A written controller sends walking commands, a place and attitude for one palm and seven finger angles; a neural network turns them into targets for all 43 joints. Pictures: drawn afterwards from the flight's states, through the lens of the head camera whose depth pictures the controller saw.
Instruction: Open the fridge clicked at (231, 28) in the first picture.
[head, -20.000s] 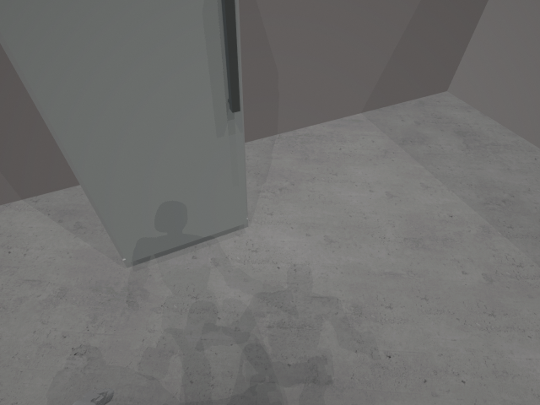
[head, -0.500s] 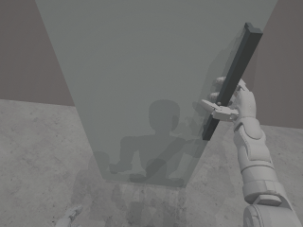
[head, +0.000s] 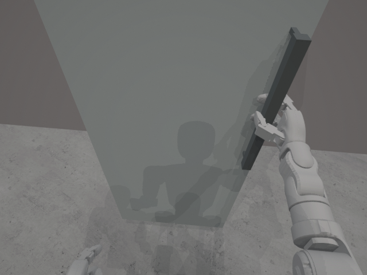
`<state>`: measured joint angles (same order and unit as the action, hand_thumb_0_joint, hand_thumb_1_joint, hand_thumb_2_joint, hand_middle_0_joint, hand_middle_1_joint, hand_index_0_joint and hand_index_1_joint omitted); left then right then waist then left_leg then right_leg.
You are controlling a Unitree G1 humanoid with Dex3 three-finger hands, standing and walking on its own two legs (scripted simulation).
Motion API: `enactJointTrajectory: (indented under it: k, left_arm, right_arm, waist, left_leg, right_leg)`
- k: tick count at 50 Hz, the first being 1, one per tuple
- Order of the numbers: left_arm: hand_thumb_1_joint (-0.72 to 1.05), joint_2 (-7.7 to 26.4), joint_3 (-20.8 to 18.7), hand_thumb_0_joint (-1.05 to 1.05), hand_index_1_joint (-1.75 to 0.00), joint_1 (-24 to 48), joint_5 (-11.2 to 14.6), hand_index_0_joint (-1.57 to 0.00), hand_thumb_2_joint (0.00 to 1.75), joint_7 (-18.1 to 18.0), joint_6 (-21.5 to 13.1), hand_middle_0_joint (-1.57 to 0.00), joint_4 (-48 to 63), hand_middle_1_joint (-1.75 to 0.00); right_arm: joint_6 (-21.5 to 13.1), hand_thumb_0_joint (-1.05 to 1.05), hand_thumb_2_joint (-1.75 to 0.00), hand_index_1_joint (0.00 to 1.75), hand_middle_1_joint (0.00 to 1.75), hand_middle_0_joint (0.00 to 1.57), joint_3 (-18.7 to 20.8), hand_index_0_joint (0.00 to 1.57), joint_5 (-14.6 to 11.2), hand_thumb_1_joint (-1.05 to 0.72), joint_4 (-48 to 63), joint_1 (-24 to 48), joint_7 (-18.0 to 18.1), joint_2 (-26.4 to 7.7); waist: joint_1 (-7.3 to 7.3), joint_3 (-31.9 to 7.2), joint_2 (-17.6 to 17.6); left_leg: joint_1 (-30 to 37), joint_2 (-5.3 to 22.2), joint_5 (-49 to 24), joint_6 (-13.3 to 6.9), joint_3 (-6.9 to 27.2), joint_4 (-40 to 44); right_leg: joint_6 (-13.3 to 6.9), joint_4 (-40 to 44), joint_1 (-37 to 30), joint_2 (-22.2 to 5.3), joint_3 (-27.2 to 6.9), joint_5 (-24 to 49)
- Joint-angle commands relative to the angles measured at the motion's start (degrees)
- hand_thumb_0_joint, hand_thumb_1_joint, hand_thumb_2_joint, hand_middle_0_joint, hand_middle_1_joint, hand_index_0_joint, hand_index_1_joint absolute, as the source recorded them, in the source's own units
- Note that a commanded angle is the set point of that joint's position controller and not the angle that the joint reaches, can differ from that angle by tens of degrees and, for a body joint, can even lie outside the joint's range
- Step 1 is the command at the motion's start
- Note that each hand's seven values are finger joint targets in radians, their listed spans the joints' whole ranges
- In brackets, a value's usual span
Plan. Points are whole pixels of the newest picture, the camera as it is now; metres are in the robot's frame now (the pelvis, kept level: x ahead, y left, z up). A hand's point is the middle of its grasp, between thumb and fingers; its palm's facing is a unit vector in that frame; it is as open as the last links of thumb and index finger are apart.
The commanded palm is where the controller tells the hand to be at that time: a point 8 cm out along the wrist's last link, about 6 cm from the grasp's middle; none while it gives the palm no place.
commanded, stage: grip the handle and tug to test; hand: right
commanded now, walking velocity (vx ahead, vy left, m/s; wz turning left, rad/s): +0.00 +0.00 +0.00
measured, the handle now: (264, 113) +0.46 -0.15 +0.13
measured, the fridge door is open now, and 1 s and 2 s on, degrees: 0 1 24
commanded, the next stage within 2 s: pull the door a little, standing still in 0.48 s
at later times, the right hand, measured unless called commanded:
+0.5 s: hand (260, 126) +0.40 -0.13 +0.14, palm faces +0.02 +1.00 +0.00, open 6.1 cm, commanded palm +0.35 -0.18 +0.14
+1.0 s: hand (260, 128) +0.40 -0.13 +0.14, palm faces +0.00 +1.00 -0.01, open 6.3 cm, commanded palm +0.33 -0.18 +0.14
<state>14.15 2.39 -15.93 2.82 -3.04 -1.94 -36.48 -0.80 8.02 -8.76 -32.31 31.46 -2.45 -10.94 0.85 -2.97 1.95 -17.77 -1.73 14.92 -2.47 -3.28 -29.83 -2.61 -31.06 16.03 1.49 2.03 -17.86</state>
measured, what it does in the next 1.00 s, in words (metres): stands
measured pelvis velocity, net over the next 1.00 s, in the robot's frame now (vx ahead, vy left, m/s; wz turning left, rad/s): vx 0.05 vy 0.00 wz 0.05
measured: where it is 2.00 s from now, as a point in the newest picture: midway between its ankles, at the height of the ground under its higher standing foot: outside the picture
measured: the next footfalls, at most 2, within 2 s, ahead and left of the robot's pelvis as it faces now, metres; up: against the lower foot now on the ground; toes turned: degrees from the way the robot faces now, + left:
left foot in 1.58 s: +0.16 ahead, +0.08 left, +0.00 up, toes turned +1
right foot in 1.96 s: +0.03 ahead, -0.02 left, +0.00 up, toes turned -15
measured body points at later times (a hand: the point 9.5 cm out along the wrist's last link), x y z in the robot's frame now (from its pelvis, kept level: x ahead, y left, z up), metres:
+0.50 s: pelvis +0.02 +0.00 +0.00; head +0.02 +0.02 +0.45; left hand +0.14 +0.25 -0.10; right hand +0.40 -0.18 +0.15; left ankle +0.01 +0.09 -0.73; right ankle -0.02 -0.09 -0.73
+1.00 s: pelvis +0.05 +0.00 +0.01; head +0.04 +0.02 +0.46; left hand +0.20 +0.24 -0.08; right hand +0.39 -0.18 +0.15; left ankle +0.01 +0.09 -0.73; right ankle -0.02 -0.09 -0.73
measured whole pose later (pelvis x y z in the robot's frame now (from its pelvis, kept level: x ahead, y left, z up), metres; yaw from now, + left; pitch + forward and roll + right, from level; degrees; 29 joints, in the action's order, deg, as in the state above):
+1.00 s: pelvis +0.05 +0.00 +0.01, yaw +3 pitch +3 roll +0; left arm 13.1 2.7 -13.8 2.1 -1.2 1.8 -30.8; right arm 10.4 9.3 -10.1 -2.9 9.8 -2.0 -10.1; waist 1.3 -5.3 2.2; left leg -12.7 -2.6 16.5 -2.4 -0.4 -26.5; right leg -2.0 -27.4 10.0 1.1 3.9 -18.6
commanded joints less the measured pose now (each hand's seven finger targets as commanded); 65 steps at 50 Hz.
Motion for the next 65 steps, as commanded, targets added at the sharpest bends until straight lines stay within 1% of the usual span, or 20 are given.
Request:
enactJointTrajectory:
  k: [1, 3, 9, 10, 12, 20, 24, 29, 31, 32, 37, 40, 45, 53, 58, 61, 62, 63, 64, 65]
  left_arm:
    - [0.9, 6.82, -2.61, 0.0, -0.3, 2.8, 0.12, -0.2, 0.9, -0.62, -2.12, -0.2, 7.52, -0.3]
    - [0.9, 6.63, -2.62, 0.0, -0.3, 2.73, 0.11, -0.2, 0.9, -0.52, -2.28, -0.2, 7.39, -0.3]
    - [0.9, 6.71, -2.68, 0.0, -0.3, 3.18, 0.08, -0.2, 0.9, -0.2, -2.45, -0.2, 8.28, -0.3]
    - [0.9, 6.96, -2.87, 0.0, -0.3, 3.13, 0.14, -0.2, 0.9, -0.24, -2.27, -0.2, 8.41, -0.3]
    - [0.9, 6.71, -2.73, 0.0, -0.3, 3.55, 0.19, -0.2, 0.9, -0.15, -2.4, -0.2, 8.74, -0.3]
    - [0.9, 6.92, -3.08, 0.0, -0.3, 4.28, 0.06, -0.2, 0.9, 0.32, -2.32, -0.2, 10.16, -0.3]
    - [0.9, 6.42, -3.01, 0.0, -0.3, 5.24, 0.04, -0.2, 0.9, 0.66, -2.1, -0.2, 11.24, -0.3]
    - [0.9, 6.23, -3.08, 0.0, -0.3, 5.62, 0.04, -0.2, 0.9, 0.74, -1.27, -0.2, 11.83, -0.3]
    - [0.9, 6.4, -2.94, 0.0, -0.3, 5.3, 0.11, -0.2, 0.9, 0.36, -0.88, -0.2, 10.83, -0.3]
    - [0.9, 6.65, -3.13, 0.0, -0.3, 4.86, -0.01, -0.2, 0.9, 0.02, -0.66, -0.2, 10.07, -0.3]
    - [0.9, 5.99, -2.94, 0.0, -0.3, 5.48, -0.39, -0.2, 0.9, 0.24, -0.11, -0.2, 11.43, -0.3]
    - [0.9, 5.99, -3.0, 0.0, -0.3, 6.12, -0.52, -0.2, 0.9, 0.57, 0.36, -0.2, 12.1, -0.3]
    - [0.9, 5.8, -2.72, 0.0, -0.3, 7.81, -0.57, -0.2, 0.9, 1.08, 1.04, -0.2, 14.15, -0.3]
    - [0.9, 4.53, -2.37, 0.0, -0.3, 9.93, -0.72, -0.2, 0.9, 2.38, 1.8, -0.2, 17.41, -0.3]
    - [0.9, 4.09, -2.42, 0.0, -0.3, 10.9, -0.65, -0.2, 0.9, 3.29, 1.7, -0.2, 19.07, -0.3]
    - [0.9, 4.23, -2.55, 0.0, -0.3, 11.0, -0.82, -0.2, 0.9, 3.57, 1.04, -0.2, 19.56, -0.3]
    - [0.9, 4.58, -2.69, 0.0, -0.3, 10.6, -0.85, -0.2, 0.9, 3.16, 1.02, -0.2, 18.82, -0.3]
    - [0.9, 7.28, -2.33, 0.0, -0.3, 10.1, -2.12, -0.2, 0.9, 1.23, 1.38, -0.2, 17.95, -0.3]
    - [0.9, 5.17, -2.91, 0.0, -0.3, 8.32, -2.58, -0.2, 0.9, 0.36, 1.14, -0.2, 16.25, -0.3]
    - [0.9, 5.74, -3.03, 0.0, -0.3, 8.55, -3.06, -0.2, 0.9, 0.21, 0.47, -0.2, 16.5, -0.3]
  right_arm:
    - [-3.6, 0.0, -0.9, 1.4, 1.4, 0.45, 0.25, 0.45, -0.33, -0.9, 12.87, 26.75, -0.5, -6.89]
    - [-3.67, 0.0, -0.9, 1.4, 1.4, 0.45, -1.12, 0.45, -0.23, -0.9, 13.28, 27.32, -0.68, -5.22]
    - [-3.76, 0.0, -0.9, 1.4, 1.4, 0.45, 0.01, 0.45, -0.73, -0.9, 15.17, 21.5, -1.27, -5.79]
    - [-3.7, 0.0, -0.9, 1.4, 1.4, 0.45, 0.32, 0.45, -0.71, -0.9, 14.57, 19.89, -1.33, -6.21]
    - [-3.66, 0.0, -0.9, 1.4, 1.4, 0.45, -0.33, 0.45, -0.7, -0.9, 16.93, 19.92, -1.41, -5.49]
    - [-1.88, 0.0, -0.9, 1.4, 1.4, 0.45, 1.08, 0.45, -1.27, -0.9, 22.35, 10.13, -1.71, -6.06]
    - [-0.68, 0.0, -0.9, 1.4, 1.4, 0.45, 2.02, 0.45, -1.69, -0.9, 29.02, 3.95, -2.24, -6.48]
    - [1.82, 0.0, -0.9, 1.4, 1.4, 0.45, 2.9, 0.45, -1.88, -0.9, 33.44, -0.47, -2.5, -7.29]
    - [3.1, 0.0, -0.9, 1.4, 1.4, 0.45, 0.08, 0.45, -1.59, -0.9, 32.18, 8.82, -1.79, -5.81]
    - [3.88, 0.0, -0.9, 1.4, 1.4, 0.45, 2.98, 0.45, -1.5, -0.9, 29.7, 9.88, -1.24, -8.34]
    - [5.63, 0.0, -0.9, 1.4, 1.4, 0.45, 1.48, 0.45, -1.67, -0.9, 33.05, 0.71, -1.39, -5.45]
    - [5.71, 0.0, -0.9, 1.4, 1.4, 0.45, 1.51, 0.45, -1.48, -0.9, 36.9, -3.63, -1.58, -6.1]
    - [6.27, 0.0, -0.9, 1.4, 1.4, 0.45, 1.49, 0.45, -2.04, -0.9, 42.44, -13.93, -2.39, -5.58]
    - [7.84, 0.0, -0.9, 1.4, 1.4, 0.45, 1.46, 0.45, -2.66, -0.9, 60.32, -33.55, -2.57, -4.65]
    - [7.75, 0.0, -0.9, 1.4, 1.4, 0.45, -0.13, 0.45, -2.35, -0.9, 75.37, -52.85, -1.81, -3.65]
    - [7.46, 0.0, -0.9, 1.4, 1.4, 0.45, -0.47, 0.45, -2.41, -0.9, 81.85, -64.77, -1.33, -2.93]
    - [7.27, 0.0, -0.9, 1.4, 1.4, 0.45, 3.5, 0.45, -2.43, -0.9, 82.88, -62.73, -0.57, -6.82]
    - [0.53, 0.0, -0.9, 1.4, 1.4, 0.45, 7.42, 0.45, 4.6, -0.9, 83.24, -31.06, 4.07, -19.75]
    - [-0.87, 0.0, -0.9, 1.4, 1.4, 0.45, 4.11, 0.45, 4.38, -0.9, 72.58, -44.99, 5.68, -11.0]
    - [-2.15, 0.0, -0.9, 1.4, 1.4, 0.45, 1.99, 0.45, 5.08, -0.9, 73.02, -50.94, 6.03, -9.13]
  waist:
    - [1.41, -15.34, -2.45]
    - [1.53, -15.81, -1.37]
    - [-0.05, -17.05, -2.35]
    - [-0.06, -16.87, -4.21]
    - [-0.24, -16.81, -1.91]
    - [-1.96, -17.56, -4.19]
    - [-3.15, -19.7, -2.16]
    - [-3.18, -18.12, -2.08]
    - [-0.56, -15.44, -1.71]
    - [-0.69, -14.97, -2.3]
    - [-2.4, -18.67, -1.81]
    - [-3.26, -20.32, -1.45]
    - [-4.17, -18.72, -4.32]
    - [-5.55, -16.64, -0.32]
    - [-6.06, -13.1, 1.3]
    - [-5.81, -9.54, -0.17]
    - [-5.61, -9.97, -1.33]
    - [0.6, -5.43, -0.48]
    - [0.76, -5.11, -3.7]
    - [0.11, -4.87, -4.47]
  left_leg:
    - [6.12, 1.04, -17.57, 0.29, 2.14, 2.46]
    - [5.67, 0.98, -18.21, 0.19, 2.02, 2.24]
    - [7.89, 0.96, -20.31, 0.07, 1.96, 1.81]
    - [8.31, 1.0, -19.95, 0.2, 1.8, 1.95]
    - [8.08, 0.98, -20.47, 0.01, 1.89, 1.8]
    - [11.37, 1.08, -25.03, 0.1, 1.81, 1.53]
    - [14.24, 1.38, -30.7, 0.21, 2.2, 0.8]
    - [15.13, 1.48, -34.66, 0.46, 2.19, 1.01]
    - [11.88, 1.31, -32.72, 0.67, 1.94, 1.76]
    - [11.28, 1.11, -31.74, 0.61, 2.12, 1.96]
    - [14.24, 1.64, -35.88, 0.59, 1.68, 0.91]
    - [15.97, 1.84, -37.94, 0.42, 1.71, 0.42]
    - [18.06, 2.11, -39.98, 0.62, 1.81, 0.6]
    - [18.66, 2.36, -42.46, 0.54, 1.65, 0.48]
    - [16.51, 1.99, -36.67, 0.09, 0.57, 0.6]
    - [15.11, 2.04, -37.32, 0.23, -0.06, 0.45]
    - [15.52, 2.07, -37.7, 0.26, 0.29, 0.45]
    - [13.18, 6.32, -39.22, 0.93, 6.86, 3.25]
    - [10.25, 9.2, -38.33, -0.39, 6.02, 3.64]
    - [10.01, 9.02, -42.14, -0.28, 5.01, 2.76]
  right_leg:
    - [0.61, 2.99, -5.38, -1.45, -3.05, 17.49]
    - [0.77, 2.8, -6.31, -1.37, -3.16, 18.49]
    - [0.82, 2.77, -6.05, -1.45, -2.84, 20.25]
    - [0.7, 2.79, -5.72, -1.6, -2.78, 19.93]
    - [0.8, 2.93, -6.37, -1.49, -2.8, 20.69]
    - [0.86, 2.92, -6.65, -1.83, -2.11, 25.19]
    - [1.07, 2.72, -7.85, -1.81, -1.51, 30.52]
    - [1.12, 2.71, -8.42, -2.14, -1.11, 34.51]
    - [0.97, 2.52, -8.61, -2.13, -1.42, 32.45]
    - [0.98, 2.35, -8.4, -2.1, -1.48, 31.07]
    - [1.21, 1.91, -9.66, -1.83, -1.51, 36.23]
    - [1.49, 1.64, -10.49, -2.14, -1.6, 39.5]
    - [1.22, 2.44, -9.46, -2.39, -1.37, 38.55]
    - [1.63, 2.7, -9.73, -2.87, -1.03, 42.19]
    - [2.31, 3.28, -8.23, -3.23, -1.62, 40.28]
    - [2.14, 2.52, -6.34, -3.18, -2.04, 39.01]
    - [2.06, 2.46, -5.95, -3.01, -2.1, 36.79]
    - [-0.14, -0.19, -2.57, -3.06, -4.9, 31.2]
    - [0.19, -2.25, -4.46, -3.27, -6.35, 31.23]
    - [0.3, -3.03, -4.71, -3.18, -6.75, 34.27]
